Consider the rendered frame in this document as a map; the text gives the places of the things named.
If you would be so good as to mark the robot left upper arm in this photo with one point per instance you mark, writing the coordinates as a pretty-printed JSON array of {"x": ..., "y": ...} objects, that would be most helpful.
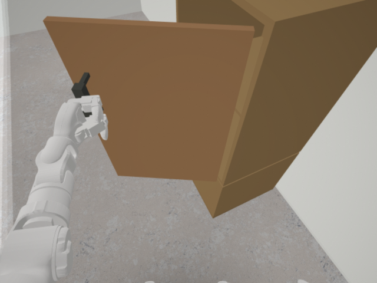
[{"x": 37, "y": 255}]

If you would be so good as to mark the left robot hand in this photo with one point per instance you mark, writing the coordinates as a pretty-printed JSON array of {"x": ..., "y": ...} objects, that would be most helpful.
[{"x": 72, "y": 123}]

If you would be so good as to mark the cupboard door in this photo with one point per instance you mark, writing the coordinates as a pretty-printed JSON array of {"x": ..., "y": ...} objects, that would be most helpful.
[{"x": 168, "y": 89}]

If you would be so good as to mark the robot left forearm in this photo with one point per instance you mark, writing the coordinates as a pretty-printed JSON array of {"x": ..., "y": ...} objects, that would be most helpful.
[{"x": 51, "y": 194}]

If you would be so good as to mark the handle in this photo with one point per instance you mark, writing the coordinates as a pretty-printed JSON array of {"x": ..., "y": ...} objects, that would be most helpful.
[{"x": 80, "y": 89}]

